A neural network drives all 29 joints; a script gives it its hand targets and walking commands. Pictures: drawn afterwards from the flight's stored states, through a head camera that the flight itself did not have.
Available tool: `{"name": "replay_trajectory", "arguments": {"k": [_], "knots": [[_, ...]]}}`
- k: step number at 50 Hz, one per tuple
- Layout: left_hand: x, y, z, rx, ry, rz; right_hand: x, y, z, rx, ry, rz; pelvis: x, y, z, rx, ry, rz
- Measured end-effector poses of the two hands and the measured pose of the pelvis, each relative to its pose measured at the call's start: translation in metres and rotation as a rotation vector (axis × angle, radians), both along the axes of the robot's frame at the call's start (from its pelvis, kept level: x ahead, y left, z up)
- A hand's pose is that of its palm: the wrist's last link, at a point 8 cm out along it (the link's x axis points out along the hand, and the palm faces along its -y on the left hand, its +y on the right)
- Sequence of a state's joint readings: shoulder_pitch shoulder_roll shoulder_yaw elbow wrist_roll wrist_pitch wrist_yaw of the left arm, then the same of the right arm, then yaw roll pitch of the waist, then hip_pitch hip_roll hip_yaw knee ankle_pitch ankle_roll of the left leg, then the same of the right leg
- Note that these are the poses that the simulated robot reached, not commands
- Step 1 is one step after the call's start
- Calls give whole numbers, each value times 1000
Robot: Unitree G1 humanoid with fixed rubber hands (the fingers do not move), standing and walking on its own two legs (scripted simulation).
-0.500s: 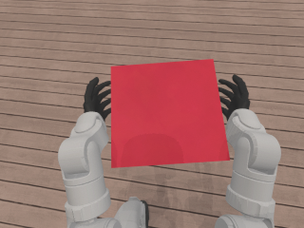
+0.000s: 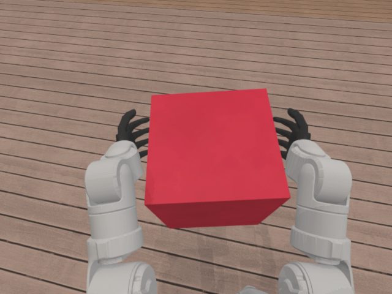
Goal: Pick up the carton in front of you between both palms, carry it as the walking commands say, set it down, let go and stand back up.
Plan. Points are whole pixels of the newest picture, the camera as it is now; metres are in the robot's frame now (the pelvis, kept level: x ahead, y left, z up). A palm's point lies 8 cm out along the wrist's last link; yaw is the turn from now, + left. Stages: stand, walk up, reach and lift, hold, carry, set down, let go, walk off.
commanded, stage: carry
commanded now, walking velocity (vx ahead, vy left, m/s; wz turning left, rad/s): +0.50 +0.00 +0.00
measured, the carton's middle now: (211, 168) +0.35 +0.02 +0.07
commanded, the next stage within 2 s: none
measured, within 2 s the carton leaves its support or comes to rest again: neither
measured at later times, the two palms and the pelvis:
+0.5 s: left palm (165, 43) +0.66 +0.15 +0.18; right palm (287, 53) +0.62 -0.15 +0.18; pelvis +0.30 +0.03 +0.06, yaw -2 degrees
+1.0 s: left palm out of the picture +0.84 +0.16 +0.24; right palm out of the picture +0.85 -0.15 +0.24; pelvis +0.51 +0.00 +0.09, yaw +0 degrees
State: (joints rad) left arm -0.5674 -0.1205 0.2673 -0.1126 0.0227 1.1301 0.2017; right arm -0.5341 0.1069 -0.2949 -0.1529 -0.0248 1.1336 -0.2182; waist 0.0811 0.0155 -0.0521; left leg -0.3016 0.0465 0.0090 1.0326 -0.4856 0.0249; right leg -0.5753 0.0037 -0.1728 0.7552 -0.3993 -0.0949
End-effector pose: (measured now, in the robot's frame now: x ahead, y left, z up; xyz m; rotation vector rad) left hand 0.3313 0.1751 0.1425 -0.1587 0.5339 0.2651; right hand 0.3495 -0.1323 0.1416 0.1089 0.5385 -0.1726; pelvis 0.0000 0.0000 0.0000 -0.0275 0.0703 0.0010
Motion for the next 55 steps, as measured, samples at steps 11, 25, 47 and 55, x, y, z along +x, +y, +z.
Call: {"name": "replay_trajectory", "arguments": {"k": [11,25,47,55], "knots": [[130,-10,40,-9,-54,-19,123,-12,30,35,-48,-61,123,3,37,31,24,-13],[330,-22,39,0,25,-117,266,-22,41,18,37,-175,300,33,58,39,11,-35],[495,-14,94,-13,-58,-32,486,-15,95,26,-53,-57,489,1,88,20,-12,3],[535,-15,102,21,-12,-46,514,-17,101,7,-10,-61,532,6,89,18,-25,-1]]}}
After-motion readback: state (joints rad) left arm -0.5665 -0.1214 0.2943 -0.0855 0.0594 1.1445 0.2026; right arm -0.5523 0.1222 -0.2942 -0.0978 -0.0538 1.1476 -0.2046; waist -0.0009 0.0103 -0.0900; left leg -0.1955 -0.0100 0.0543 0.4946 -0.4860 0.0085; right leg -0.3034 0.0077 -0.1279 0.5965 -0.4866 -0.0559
